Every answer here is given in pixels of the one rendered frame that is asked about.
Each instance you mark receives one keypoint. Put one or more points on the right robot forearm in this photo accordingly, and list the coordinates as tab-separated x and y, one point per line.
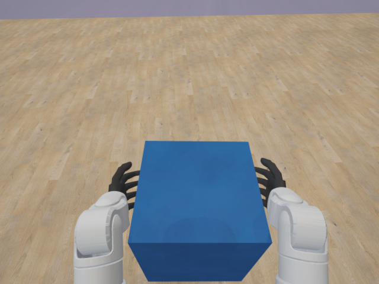
302	239

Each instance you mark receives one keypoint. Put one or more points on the robot left hand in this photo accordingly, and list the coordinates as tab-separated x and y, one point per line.
119	179

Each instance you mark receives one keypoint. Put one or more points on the carton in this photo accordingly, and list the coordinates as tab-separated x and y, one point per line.
198	213

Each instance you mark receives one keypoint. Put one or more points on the robot right hand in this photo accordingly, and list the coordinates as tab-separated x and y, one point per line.
274	177

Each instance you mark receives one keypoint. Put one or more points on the left robot forearm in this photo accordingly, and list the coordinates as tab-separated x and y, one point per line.
98	241

